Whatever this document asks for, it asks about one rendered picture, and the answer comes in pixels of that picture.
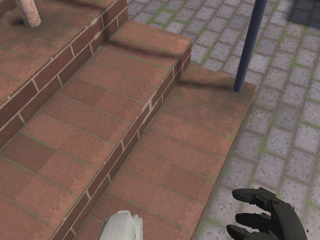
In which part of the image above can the robot right hand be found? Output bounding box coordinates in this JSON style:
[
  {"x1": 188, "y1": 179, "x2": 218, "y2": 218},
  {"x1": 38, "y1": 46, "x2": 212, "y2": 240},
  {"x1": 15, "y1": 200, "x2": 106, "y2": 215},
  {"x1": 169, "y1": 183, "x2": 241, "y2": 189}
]
[{"x1": 226, "y1": 187, "x2": 309, "y2": 240}]

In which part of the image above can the robot left thigh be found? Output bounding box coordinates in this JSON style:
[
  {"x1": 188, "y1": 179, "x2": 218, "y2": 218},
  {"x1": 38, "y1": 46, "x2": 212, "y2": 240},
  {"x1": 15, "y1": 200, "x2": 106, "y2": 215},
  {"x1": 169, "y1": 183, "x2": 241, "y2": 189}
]
[{"x1": 98, "y1": 213, "x2": 143, "y2": 240}]

